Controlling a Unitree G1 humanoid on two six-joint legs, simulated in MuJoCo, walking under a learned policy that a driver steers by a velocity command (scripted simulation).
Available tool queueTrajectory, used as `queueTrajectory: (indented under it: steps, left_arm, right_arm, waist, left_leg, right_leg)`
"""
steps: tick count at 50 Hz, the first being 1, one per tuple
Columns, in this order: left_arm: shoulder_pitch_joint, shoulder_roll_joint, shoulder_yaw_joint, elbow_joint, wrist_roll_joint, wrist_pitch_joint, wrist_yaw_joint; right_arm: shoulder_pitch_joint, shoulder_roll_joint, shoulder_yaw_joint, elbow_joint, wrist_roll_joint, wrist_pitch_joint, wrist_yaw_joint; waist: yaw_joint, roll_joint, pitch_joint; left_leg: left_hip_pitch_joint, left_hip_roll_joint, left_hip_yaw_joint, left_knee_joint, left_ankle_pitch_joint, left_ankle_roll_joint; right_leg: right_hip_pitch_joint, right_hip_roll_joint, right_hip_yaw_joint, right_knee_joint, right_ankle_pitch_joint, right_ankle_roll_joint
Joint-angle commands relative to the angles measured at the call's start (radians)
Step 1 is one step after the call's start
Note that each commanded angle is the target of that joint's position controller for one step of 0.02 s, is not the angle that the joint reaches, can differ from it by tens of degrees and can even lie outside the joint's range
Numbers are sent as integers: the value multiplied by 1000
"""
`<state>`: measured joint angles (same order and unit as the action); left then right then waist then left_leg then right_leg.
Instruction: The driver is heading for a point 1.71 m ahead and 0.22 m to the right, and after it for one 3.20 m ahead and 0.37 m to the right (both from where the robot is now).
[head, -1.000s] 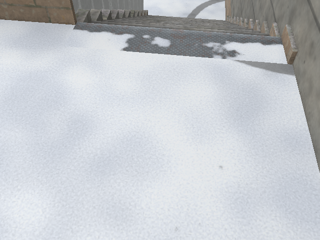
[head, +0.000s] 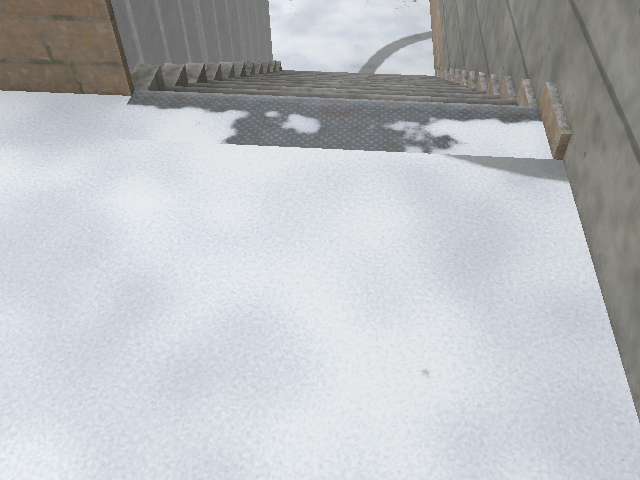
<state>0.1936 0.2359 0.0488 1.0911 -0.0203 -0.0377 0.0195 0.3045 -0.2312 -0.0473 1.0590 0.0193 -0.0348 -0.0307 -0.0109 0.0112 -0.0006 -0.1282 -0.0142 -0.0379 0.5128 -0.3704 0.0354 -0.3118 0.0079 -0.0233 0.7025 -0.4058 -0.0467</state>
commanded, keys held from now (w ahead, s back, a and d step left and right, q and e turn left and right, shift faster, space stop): w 1.00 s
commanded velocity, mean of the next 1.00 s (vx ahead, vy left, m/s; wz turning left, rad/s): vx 0.44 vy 0.00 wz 0.00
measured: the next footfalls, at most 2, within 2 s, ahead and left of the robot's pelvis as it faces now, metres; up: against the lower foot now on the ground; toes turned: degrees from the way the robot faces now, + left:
left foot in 0.58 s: +0.44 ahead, +0.11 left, +0.00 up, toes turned +3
right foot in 1.12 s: +0.74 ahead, -0.13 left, +0.00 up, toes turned -3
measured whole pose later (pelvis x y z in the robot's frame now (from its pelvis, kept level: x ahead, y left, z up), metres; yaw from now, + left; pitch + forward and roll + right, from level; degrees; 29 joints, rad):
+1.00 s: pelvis +0.49 +0.01 +0.01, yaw +0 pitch +2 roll +2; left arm 0.05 0.25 0.05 0.89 -0.01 -0.08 -0.01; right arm 0.35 -0.24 -0.05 1.02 0.01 -0.09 0.00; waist -0.07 -0.04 0.00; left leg 0.01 -0.07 0.06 0.20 -0.24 0.04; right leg -0.66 -0.12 0.02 0.61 0.08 -0.01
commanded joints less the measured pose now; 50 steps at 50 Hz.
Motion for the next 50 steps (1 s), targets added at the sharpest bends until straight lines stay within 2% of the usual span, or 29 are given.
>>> queueTrajectory:
  steps: [1, 3, 4, 5, 6, 7, 8, 10, 11, 16, 18, 22, 25, 27, 28, 29, 30, 31, 32, 33, 34, 35, 36, 37, 39, 41, 43, 46, 50]
  left_arm:
    - [-87, 70, 10, -76, -14, -54, -21]
    - [48, 78, 25, -16, -12, -60, -23]
    - [152, 104, 38, 16, -5, -57, -22]
    - [284, 193, 62, 35, 1, -59, -23]
    - [362, 236, 61, 51, 10, -67, -39]
    - [267, 161, 33, 30, 14, -79, -41]
    - [177, 115, 17, -7, 6, -90, -43]
    - [118, 93, -2, -34, 13, -96, -52]
    - [140, 75, -11, -28, 18, -90, -51]
    - [217, 125, -15, -17, 23, -71, -22]
    - [231, 124, -14, -17, 28, -58, -14]
    - [297, 134, -7, -4, 19, -51, -9]
    - [287, 157, 8, -7, 7, -41, -2]
    - [263, 179, 19, -20, 11, -31, 0]
    - [247, 172, 18, -27, 16, -23, 1]
    - [234, 156, 10, -46, 24, -22, -1]
    - [341, 38, -20, -65, 27, -38, -12]
    - [335, 21, -27, -51, 6, -69, -21]
    - [231, 108, -1, -90, -23, -90, -26]
    - [151, 131, 4, -115, -34, -100, -23]
    - [119, 125, 10, -122, -25, -98, -14]
    - [135, 117, 20, -117, -10, -84, -7]
    - [166, 90, 19, -113, -5, -67, -5]
    - [178, 68, 17, -113, -4, -55, -3]
    - [130, 74, 21, -140, 3, -41, 1]
    - [38, 92, 27, -178, 13, -41, 3]
    - [-34, 87, 27, -204, 17, -47, -4]
    - [-152, 65, 15, -237, 11, -55, -17]
    - [-260, 70, 5, -281, 1, -60, -40]
  right_arm:
    - [-32, -160, -32, -52, 12, -31, 5]
    - [-80, -158, -30, -72, 15, -28, 12]
    - [-103, -145, -25, -87, 11, -33, 13]
    - [-111, -79, -8, -110, 14, -38, 11]
    - [-115, -72, -8, -144, 14, -53, 4]
    - [-113, -117, -21, -141, 27, -62, 6]
    - [-102, -123, -24, -133, 36, -67, 11]
    - [-112, -132, -37, -114, 23, -71, 7]
    - [-126, -132, -43, -115, 18, -67, 9]
    - [-261, -74, -36, -173, 7, -50, 19]
    - [-339, -49, -23, -203, 2, -43, 42]
    - [-454, -48, -9, -248, 9, -43, 65]
    - [-475, -76, -8, -278, 12, -63, 82]
    - [-373, -134, -32, -262, 11, -69, 80]
    - [-212, -172, -55, -215, 12, -68, 74]
    - [-19, -217, -75, -164, 9, -62, 62]
    - [124, -307, -95, -133, -18, -56, 54]
    - [122, -252, -72, -124, -15, -53, 58]
    - [20, -194, -53, -131, -2, -59, 60]
    - [-74, -148, -38, -153, -3, -64, 60]
    - [-144, -117, -28, -160, -15, -73, 67]
    - [-181, -84, -18, -161, -25, -82, 72]
    - [-191, -73, -13, -155, -28, -83, 77]
    - [-179, -78, -14, -145, -26, -84, 77]
    - [-140, -112, -19, -125, -24, -86, 65]
    - [-94, -143, -25, -112, -25, -85, 47]
    - [-57, -149, -25, -105, -22, -79, 34]
    - [5, -163, -26, -91, -11, -74, 25]
    - [89, -174, -32, -57, -1, -56, 22]
  waist:
    - [15, 131, 171]
    - [79, 102, 116]
    - [119, 51, 73]
    - [163, -181, 17]
    - [159, -327, -22]
    - [102, -173, 44]
    - [73, -117, 86]
    - [55, -94, 115]
    - [57, -103, 108]
    - [75, -80, 113]
    - [89, -91, 116]
    - [106, -58, 152]
    - [68, -97, 150]
    - [-6, -138, 55]
    - [-89, -144, -42]
    - [-169, -130, -162]
    - [-126, 104, -343]
    - [-121, 211, -427]
    - [-106, 169, -246]
    - [-76, 97, -123]
    - [-34, 25, -50]
    - [8, 35, -26]
    - [34, 57, -19]
    - [44, 61, -9]
    - [49, 54, 28]
    - [30, 37, 53]
    - [11, 32, 58]
    - [-30, 32, 68]
    - [-63, 31, 91]
  left_leg:
    - [-78, 290, -369, -306, -264, 184]
    - [-203, 183, -215, -211, -111, 122]
    - [-274, 128, -138, -73, 57, 90]
    - [-436, 7, 15, 270, 121, 20]
    - [-600, -64, 10, 531, -176, -4]
    - [-672, 10, -73, 678, -150, 16]
    - [-686, 63, -76, 692, -29, 41]
    - [-655, 128, -38, 605, 129, 47]
    - [-616, 136, -18, 562, 168, 41]
    - [-634, 125, 36, 335, 308, -23]
    - [-568, 110, 60, 212, 370, -32]
    - [-543, 76, 90, 101, 411, -15]
    - [-508, 66, 75, 29, 354, 22]
    - [-330, 9, 110, 25, 301, 56]
    - [-131, -24, 130, 16, 309, 86]
    - [174, 52, 42, 49, 310, 130]
    - [562, 325, -419, 2, 115, 278]
    - [587, 425, -757, -210, 2, 333]
    - [442, 380, -635, -243, -40, 275]
    - [265, 343, -466, -264, 23, 237]
    - [99, 303, -349, -298, 119, 213]
    - [-6, 261, -261, -324, 189, 190]
    - [-70, 241, -214, -350, 207, 189]
    - [-111, 233, -184, -372, 224, 197]
    - [-148, 225, -136, -412, 252, 214]
    - [-118, 227, -118, -429, 280, 218]
    - [-83, 210, -78, -428, 320, 199]
    - [-52, 186, -21, -425, 337, 171]
    - [98, 237, -25, -369, 349, 164]
  right_leg:
    - [-152, -47, 7, -22, -44, -36]
    - [156, 11, -50, -206, 109, -25]
    - [297, -14, 20, -237, 138, -31]
    - [458, -203, 348, -409, 9, -120]
    - [530, -390, 725, -544, -37, -240]
    - [472, -407, 699, -531, -74, -238]
    - [423, -360, 571, -543, -63, -192]
    - [362, -286, 377, -562, 93, -123]
    - [344, -246, 295, -567, 192, -104]
    - [345, -219, 170, -591, 476, -120]
    - [298, -195, 113, -604, 482, -126]
    - [324, -233, 92, -607, 502, -136]
    - [402, -266, 79, -539, 623, -117]
    - [439, -270, 60, -397, 976, -95]
    - [410, -237, 30, -219, 1103, -73]
    - [228, -199, 17, 26, 972, -44]
    - [-160, -28, -10, 433, 452, 20]
    - [-297, 58, 128, 646, -139, 20]
    - [-400, -9, 155, 718, -110, -1]
    - [-404, -66, 119, 693, -24, -17]
    - [-358, -112, 99, 619, 57, -18]
    - [-287, -147, 104, 558, 104, -20]
    - [-235, -160, 106, 527, 121, -18]
    - [-217, -168, 100, 495, 122, -13]
    - [-261, -179, 87, 417, 174, 8]
    - [-350, -187, 84, 296, 285, 33]
    - [-373, -176, 73, 157, 408, 44]
    - [-325, -133, 28, -31, 526, 46]
    - [-354, -109, 28, -145, 481, 32]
